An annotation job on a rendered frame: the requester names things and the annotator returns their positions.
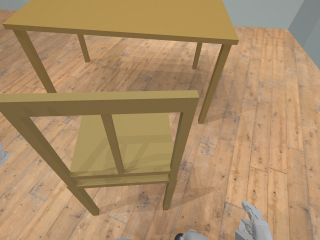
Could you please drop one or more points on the robot right shin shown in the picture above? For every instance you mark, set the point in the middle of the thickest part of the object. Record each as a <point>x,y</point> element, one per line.
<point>194,231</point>

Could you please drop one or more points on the table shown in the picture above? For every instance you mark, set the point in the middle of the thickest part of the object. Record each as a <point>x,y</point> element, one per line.
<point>199,21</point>

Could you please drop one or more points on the chair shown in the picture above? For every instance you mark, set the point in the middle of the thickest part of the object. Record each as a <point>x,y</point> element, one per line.
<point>124,138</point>

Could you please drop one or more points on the robot right hand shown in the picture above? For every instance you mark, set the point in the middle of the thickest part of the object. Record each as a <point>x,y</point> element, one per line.
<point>258,229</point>

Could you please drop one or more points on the robot left hand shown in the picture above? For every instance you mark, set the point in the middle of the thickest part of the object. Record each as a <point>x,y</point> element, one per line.
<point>3,154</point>

